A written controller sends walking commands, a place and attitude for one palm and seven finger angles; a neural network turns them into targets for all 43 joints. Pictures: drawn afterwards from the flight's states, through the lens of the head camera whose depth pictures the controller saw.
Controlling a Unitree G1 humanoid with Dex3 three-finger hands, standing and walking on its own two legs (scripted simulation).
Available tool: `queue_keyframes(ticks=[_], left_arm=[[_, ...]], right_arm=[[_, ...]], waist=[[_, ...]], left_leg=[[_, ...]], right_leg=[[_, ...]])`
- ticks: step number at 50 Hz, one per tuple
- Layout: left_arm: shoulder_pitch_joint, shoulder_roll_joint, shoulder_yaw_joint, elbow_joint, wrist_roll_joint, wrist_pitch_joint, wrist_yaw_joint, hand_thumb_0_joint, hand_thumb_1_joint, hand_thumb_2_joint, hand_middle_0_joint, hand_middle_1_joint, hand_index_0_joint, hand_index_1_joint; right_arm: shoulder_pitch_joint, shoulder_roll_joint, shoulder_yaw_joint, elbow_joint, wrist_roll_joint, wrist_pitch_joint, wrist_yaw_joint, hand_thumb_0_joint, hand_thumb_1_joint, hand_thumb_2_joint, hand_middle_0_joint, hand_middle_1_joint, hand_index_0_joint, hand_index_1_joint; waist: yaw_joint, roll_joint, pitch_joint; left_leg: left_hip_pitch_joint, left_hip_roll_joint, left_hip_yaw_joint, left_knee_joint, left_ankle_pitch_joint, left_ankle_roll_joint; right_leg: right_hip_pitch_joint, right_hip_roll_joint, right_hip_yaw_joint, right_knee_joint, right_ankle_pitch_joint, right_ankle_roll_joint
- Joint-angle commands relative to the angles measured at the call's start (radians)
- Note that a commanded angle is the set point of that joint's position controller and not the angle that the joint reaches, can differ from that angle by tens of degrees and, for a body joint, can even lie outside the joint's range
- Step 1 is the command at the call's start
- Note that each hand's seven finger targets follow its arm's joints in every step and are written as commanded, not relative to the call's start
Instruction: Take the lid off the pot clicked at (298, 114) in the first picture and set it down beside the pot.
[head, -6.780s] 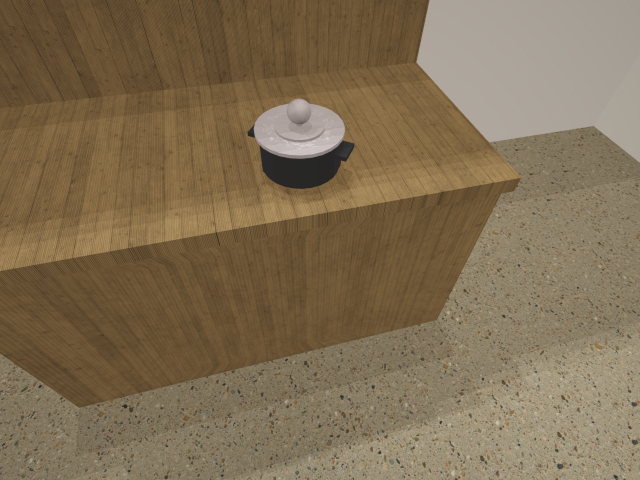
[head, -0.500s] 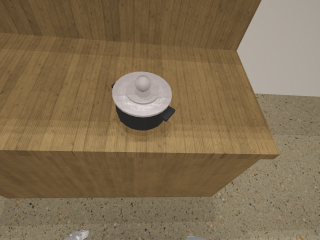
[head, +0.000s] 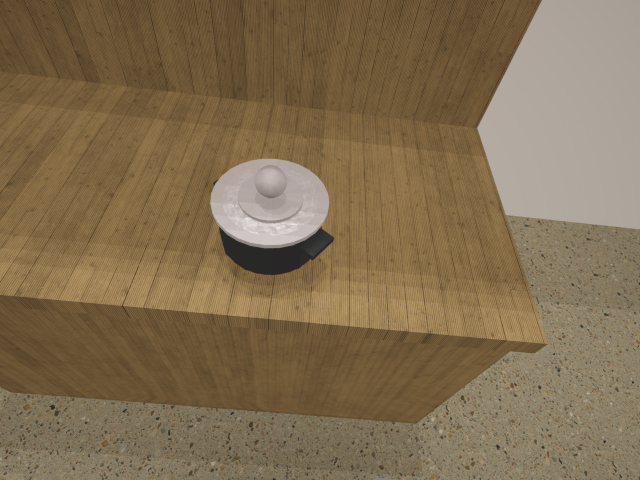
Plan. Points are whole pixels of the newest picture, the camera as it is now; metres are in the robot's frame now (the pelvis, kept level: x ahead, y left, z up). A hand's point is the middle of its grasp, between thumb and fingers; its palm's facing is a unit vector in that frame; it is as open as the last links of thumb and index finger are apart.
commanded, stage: come to a stop and stand still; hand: left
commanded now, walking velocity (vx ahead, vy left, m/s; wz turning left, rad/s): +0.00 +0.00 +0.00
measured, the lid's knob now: (270, 181) +0.51 +0.12 +0.05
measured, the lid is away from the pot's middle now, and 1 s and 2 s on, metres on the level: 0.00 0.00 0.00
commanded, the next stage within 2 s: look again from close up in 1.10 s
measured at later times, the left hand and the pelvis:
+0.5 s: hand out of the picture +0.00 +0.11 -0.18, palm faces +0.02 -0.99 -0.17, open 7.3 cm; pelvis +0.01 -0.06 +0.00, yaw +1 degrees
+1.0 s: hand out of the picture +0.01 +0.16 -0.18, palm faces +0.01 -0.97 -0.25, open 7.4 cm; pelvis -0.01 -0.03 -0.01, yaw +0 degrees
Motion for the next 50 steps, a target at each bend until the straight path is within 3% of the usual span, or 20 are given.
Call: queue_keyframes(ticks=[1, 2, 3, 5, 6, 7, 9, 11, 14, 20, 33, 34, 35, 36, 37, 38, 40, 43, 45, 50], left_arm=[[0.071, -0.002, -0.006, -0.03, -0.004, -0.042, 0.011, 0.0, 0.9, 0.9, -0.2, -0.3, -0.2, -0.3], [0.106, 0.0, -0.008, -0.013, -0.005, -0.048, 0.014, 0.0, 0.9, 0.9, -0.2, -0.3, -0.2, -0.3], [0.124, 0.01, -0.01, 0.006, -0.002, -0.056, 0.02, 0.0, 0.9, 0.9, -0.2, -0.3, -0.2, -0.3], [0.108, 0.055, -0.01, 0.021, -0.002, -0.071, 0.028, 0.0, 0.9, 0.9, -0.2, -0.3, -0.2, -0.3], [0.091, 0.075, -0.01, 0.014, 0.0, -0.068, 0.025, 0.0, 0.9, 0.9, -0.2, -0.3, -0.2, -0.3], [0.088, 0.077, -0.013, 0.014, 0.003, -0.064, 0.024, 0.0, 0.9, 0.9, -0.2, -0.3, -0.2, -0.3], [0.069, 0.075, -0.011, 0.03, -0.002, -0.068, 0.025, 0.0, 0.9, 0.9, -0.2, -0.3, -0.2, -0.3], [0.06, 0.071, -0.014, 0.038, -0.003, -0.068, 0.023, 0.0, 0.9, 0.9, -0.2, -0.3, -0.2, -0.3], [0.092, 0.067, -0.015, 0.049, -0.006, -0.076, 0.027, 0.0, 0.9, 0.9, -0.2, -0.3, -0.2, -0.3], [0.106, 0.07, -0.015, 0.063, -0.006, -0.081, 0.027, 0.0, 0.9, 0.9, -0.2, -0.3, -0.2, -0.3], [0.127, 0.047, -0.017, 0.086, -0.004, -0.076, 0.026, 0.0, 0.9, 0.9, -0.2, -0.3, -0.2, -0.3], [0.153, 0.094, -0.005, 0.131, 0.014, -0.09, 0.057, 0.0, 0.9, 0.9, -0.2, -0.3, -0.2, -0.3], [0.102, 0.142, 0.007, 0.078, 0.005, -0.098, 0.046, 0.0, 0.9, 0.9, -0.2, -0.3, -0.2, -0.3], [0.059, 0.149, 0.014, 0.057, 0.003, -0.093, 0.03, 0.0, 0.9, 0.9, -0.2, -0.3, -0.2, -0.3], [0.055, 0.121, 0.014, 0.057, 0.003, -0.088, 0.028, 0.0, 0.9, 0.9, -0.2, -0.3, -0.2, -0.3], [0.054, 0.091, 0.009, 0.054, 0.006, -0.081, 0.027, 0.0, 0.9, 0.9, -0.2, -0.3, -0.2, -0.3], [0.069, 0.055, 0.002, 0.057, 0.01, -0.072, 0.026, 0.0, 0.9, 0.9, -0.2, -0.3, -0.2, -0.3], [0.08, 0.041, 0.0, 0.052, 0.01, -0.065, 0.023, 0.0, 0.9, 0.9, -0.2, -0.3, -0.2, -0.3], [0.087, 0.044, 0.0, 0.048, 0.01, -0.066, 0.024, 0.0, 0.9, 0.9, -0.2, -0.3, -0.2, -0.3], [0.089, 0.063, 0.001, 0.034, 0.009, -0.064, 0.023, 0.0, 0.9, 0.9, -0.2, -0.3, -0.2, -0.3]], right_arm=[[0.017, -0.123, -0.022, -0.037, 0.012, -0.018, -0.012, 0.0, -0.9, -0.9, 0.2, 0.3, 0.2, 0.3], [0.028, -0.13, -0.022, -0.032, 0.019, -0.015, -0.012, 0.0, -0.9, -0.9, 0.2, 0.3, 0.2, 0.3], [0.051, -0.113, -0.022, -0.025, 0.026, -0.014, -0.01, 0.0, -0.9, -0.9, 0.2, 0.3, 0.2, 0.3], [0.061, -0.072, -0.008, -0.023, 0.035, -0.012, -0.004, 0.0, -0.9, -0.9, 0.2, 0.3, 0.2, 0.3], [0.061, -0.057, -0.004, -0.019, 0.032, -0.011, 0.001, 0.0, -0.9, -0.9, 0.2, 0.3, 0.2, 0.3], [0.041, -0.05, -0.002, -0.02, 0.03, -0.01, 0.007, 0.0, -0.9, -0.9, 0.2, 0.3, 0.2, 0.3], [0.04, -0.079, -0.006, -0.011, 0.028, 0.003, 0.003, 0.0, -0.9, -0.9, 0.2, 0.3, 0.2, 0.3], [0.052, -0.08, -0.004, 0.005, 0.028, -0.002, 0.004, 0.0, -0.9, -0.9, 0.2, 0.3, 0.2, 0.3], [0.054, -0.08, 0.004, 0.021, 0.03, -0.008, 0.003, 0.0, -0.9, -0.9, 0.2, 0.3, 0.2, 0.3], [0.059, -0.072, 0.011, 0.042, 0.031, -0.007, 0.003, 0.0, -0.9, -0.9, 0.2, 0.3, 0.2, 0.3], [0.095, -0.051, 0.018, 0.069, 0.032, -0.01, 0.001, 0.0, -0.9, -0.9, 0.2, 0.3, 0.2, 0.3], [-0.03, -0.137, 0.007, 0.004, 0.022, -0.021, 0.008, 0.0, -0.9, -0.9, 0.2, 0.3, 0.2, 0.3], [0.048, -0.081, 0.007, -0.023, 0.019, -0.01, 0.014, 0.0, -0.9, -0.9, 0.2, 0.3, 0.2, 0.3], [0.046, -0.087, 0.004, -0.023, 0.009, -0.005, 0.015, 0.0, -0.9, -0.9, 0.2, 0.3, 0.2, 0.3], [0.064, -0.103, 0.005, -0.031, 0.01, -0.008, 0.013, 0.0, -0.9, -0.9, 0.2, 0.3, 0.2, 0.3], [0.081, -0.115, 0.003, -0.036, 0.009, -0.01, 0.013, 0.0, -0.9, -0.9, 0.2, 0.3, 0.2, 0.3], [0.087, -0.125, 0.001, -0.043, 0.01, -0.013, 0.012, 0.0, -0.9, -0.9, 0.2, 0.3, 0.2, 0.3], [0.076, -0.135, 0.001, -0.059, 0.009, -0.017, 0.012, 0.0, -0.9, -0.9, 0.2, 0.3, 0.2, 0.3], [0.08, -0.132, 0.004, -0.063, 0.011, -0.02, 0.013, 0.0, -0.9, -0.9, 0.2, 0.3, 0.2, 0.3], [0.087, -0.134, 0.007, -0.06, 0.012, -0.023, 0.014, 0.0, -0.9, -0.9, 0.2, 0.3, 0.2, 0.3]], waist=[[0.0, 0.172, -0.045], [0.008, 0.159, -0.085], [-0.002, 0.091, -0.097], [-0.025, -0.013, -0.085], [-0.022, 0.024, -0.073], [-0.021, 0.106, -0.042], [-0.027, -0.098, -0.034], [-0.027, -0.072, -0.006], [-0.019, -0.008, -0.041], [-0.017, -0.003, -0.042], [-0.011, 0.033, 0.023], [0.017, 0.107, 0.013], [-0.048, 0.139, -0.097], [-0.033, 0.206, -0.122], [-0.039, 0.157, -0.104], [-0.042, 0.116, -0.057], [-0.032, 0.074, -0.004], [-0.016, 0.079, 0.033], [-0.013, 0.032, 0.035], [-0.012, 0.024, 0.028]], left_leg=[[0.074, 0.199, -0.148, -0.091, 0.438, 0.105], [0.096, 0.18, -0.142, -0.043, 0.442, 0.082], [0.107, 0.135, -0.125, 0.007, 0.422, 0.046], [-0.003, 0.077, -0.091, -0.008, 0.219, -0.023], [-0.031, 0.057, -0.077, -0.035, 0.104, -0.034], [-0.025, 0.05, -0.085, -0.061, 0.064, -0.035], [0.022, 0.061, -0.062, -0.062, 0.096, -0.051], [0.028, 0.067, -0.073, -0.083, 0.156, -0.042], [0.061, 0.073, -0.071, -0.083, 0.23, -0.042], [0.067, 0.073, -0.061, -0.096, 0.192, -0.049], [0.029, 0.073, -0.065, -0.121, 0.122, -0.046], [-0.027, 0.072, -0.034, 0.083, 0.156, -0.083], [0.011, 0.039, -0.049, 0.036, -0.014, -0.074], [0.041, 0.03, -0.058, -0.001, 0.034, -0.065], [0.002, 0.059, -0.074, -0.004, 0.02, -0.056], [-0.052, 0.073, -0.094, -0.023, 0.002, -0.047], [-0.092, 0.088, -0.118, -0.064, -0.008, -0.032], [-0.13, 0.095, -0.15, -0.121, -0.091, -0.022], [-0.124, 0.085, -0.136, -0.118, -0.07, -0.022], [-0.094, 0.076, -0.122, -0.121, -0.038, -0.023]], right_leg=[[0.094, -0.036, -0.042, -0.442, 0.112, 0.011], [0.16, -0.033, -0.053, -0.578, 0.225, 0.015], [0.206, -0.036, -0.053, -0.688, 0.349, 0.017], [0.276, -0.123, 0.071, -0.641, 0.644, -0.02], [0.28, -0.16, 0.072, -0.639, 0.689, -0.032], [0.235, -0.16, 0.038, -0.629, 0.616, -0.025], [0.194, -0.124, 0.056, -0.646, 0.511, -0.025], [0.19, -0.119, 0.034, -0.641, 0.525, -0.026], [0.221, -0.121, 0.038, -0.638, 0.6, -0.025], [0.234, -0.125, 0.039, -0.663, 0.613, -0.028], [0.183, -0.107, 0.039, -0.7, 0.401, -0.035], [0.175, -0.158, 0.106, -0.659, 0.754, -0.031], [0.188, -0.176, 0.099, -0.649, 0.521, -0.062], [0.176, -0.149, 0.074, -0.61, 0.394, -0.073], [0.136, -0.108, 0.044, -0.607, 0.224, -0.059], [0.108, -0.085, 0.022, -0.594, 0.165, -0.052], [0.097, -0.063, 0.009, -0.572, 0.175, -0.045], [0.092, -0.052, -0.001, -0.548, 0.171, -0.039], [0.099, -0.06, 0.01, -0.557, 0.193, -0.037], [0.096, -0.069, 0.025, -0.564, 0.223, -0.035]])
